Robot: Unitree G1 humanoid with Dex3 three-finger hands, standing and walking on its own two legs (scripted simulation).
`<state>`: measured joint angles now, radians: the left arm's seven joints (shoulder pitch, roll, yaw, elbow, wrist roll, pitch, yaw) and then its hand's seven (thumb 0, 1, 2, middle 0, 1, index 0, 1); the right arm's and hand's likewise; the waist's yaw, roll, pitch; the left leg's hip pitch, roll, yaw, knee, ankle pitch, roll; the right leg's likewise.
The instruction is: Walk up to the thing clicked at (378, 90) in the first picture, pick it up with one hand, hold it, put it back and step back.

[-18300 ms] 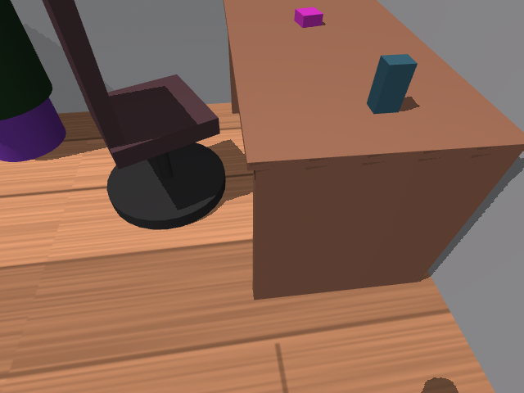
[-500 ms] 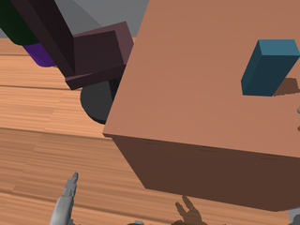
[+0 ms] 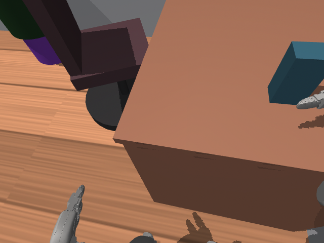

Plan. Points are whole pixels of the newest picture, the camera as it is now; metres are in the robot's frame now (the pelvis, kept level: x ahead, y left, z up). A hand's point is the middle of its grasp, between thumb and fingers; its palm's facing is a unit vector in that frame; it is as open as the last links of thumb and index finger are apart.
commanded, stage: close in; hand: right
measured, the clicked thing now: (297, 76) +0.53 -0.24 +0.10
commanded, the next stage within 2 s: rest palm in 0.02 s
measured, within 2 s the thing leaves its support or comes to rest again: leaves its support in 1.62 s
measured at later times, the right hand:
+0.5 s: hand (300, 73) +0.51 -0.23 +0.12, palm faces +0.21 +0.98 +0.03, open 17.7 cm
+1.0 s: hand (302, 71) +0.52 -0.23 +0.12, palm faces +0.19 +0.98 +0.03, open 15.1 cm
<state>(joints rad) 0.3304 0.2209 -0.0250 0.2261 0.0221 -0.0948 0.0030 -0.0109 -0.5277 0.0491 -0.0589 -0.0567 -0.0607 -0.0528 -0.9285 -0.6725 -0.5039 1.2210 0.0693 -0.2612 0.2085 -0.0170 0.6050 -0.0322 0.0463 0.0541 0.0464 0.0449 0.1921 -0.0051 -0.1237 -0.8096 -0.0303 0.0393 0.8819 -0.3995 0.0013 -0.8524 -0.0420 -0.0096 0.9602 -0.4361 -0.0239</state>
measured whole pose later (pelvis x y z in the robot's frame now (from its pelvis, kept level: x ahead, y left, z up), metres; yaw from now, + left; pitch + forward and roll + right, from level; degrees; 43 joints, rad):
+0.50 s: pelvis +0.00 +0.00 +0.01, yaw +0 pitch +17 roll +2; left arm 0.35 0.23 0.00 0.24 0.01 -0.06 0.00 -0.01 -0.59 0.10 -0.05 -0.04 -0.03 -0.06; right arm -0.90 -0.55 -0.47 1.14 0.07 -0.23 0.13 -0.02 0.60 -0.03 0.06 0.05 0.06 0.04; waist 0.18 -0.01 -0.12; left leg -0.76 -0.03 0.03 0.86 -0.40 0.01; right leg -0.80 -0.04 -0.02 0.92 -0.43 -0.02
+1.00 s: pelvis +0.00 +0.00 +0.00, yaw +0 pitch +18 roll +3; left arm 0.33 0.24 -0.01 0.25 0.01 -0.07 0.01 -0.01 -0.54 0.07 -0.05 -0.05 -0.04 -0.05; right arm -0.95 -0.60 -0.47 1.19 0.06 -0.23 0.15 -0.02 0.58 -0.11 0.56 0.33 0.56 0.32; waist 0.19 -0.01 -0.12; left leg -0.78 -0.03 0.03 0.86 -0.39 0.00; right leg -0.82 -0.04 -0.02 0.93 -0.43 -0.02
